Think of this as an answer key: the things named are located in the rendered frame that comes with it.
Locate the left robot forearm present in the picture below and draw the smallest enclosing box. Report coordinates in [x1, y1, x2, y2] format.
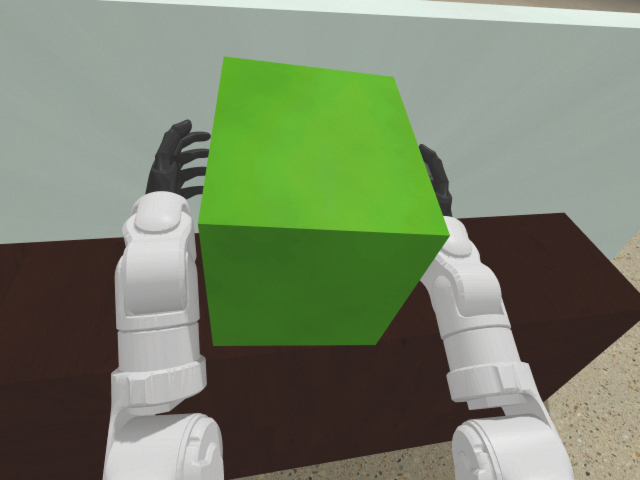
[103, 191, 207, 480]

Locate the robot left upper arm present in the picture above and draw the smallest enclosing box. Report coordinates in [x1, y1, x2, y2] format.
[104, 413, 224, 480]

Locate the left robot hand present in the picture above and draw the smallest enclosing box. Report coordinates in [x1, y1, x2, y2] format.
[145, 119, 211, 199]

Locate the pedestal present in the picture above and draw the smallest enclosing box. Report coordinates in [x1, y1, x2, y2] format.
[0, 213, 640, 480]

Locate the right robot hand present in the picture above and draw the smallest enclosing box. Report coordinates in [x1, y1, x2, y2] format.
[419, 144, 453, 217]

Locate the robot right upper arm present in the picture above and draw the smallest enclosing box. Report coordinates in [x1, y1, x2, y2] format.
[452, 413, 573, 480]

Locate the carton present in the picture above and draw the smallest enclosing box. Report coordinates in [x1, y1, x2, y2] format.
[198, 56, 450, 346]

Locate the right robot forearm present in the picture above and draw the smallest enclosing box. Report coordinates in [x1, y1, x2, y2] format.
[420, 216, 575, 480]

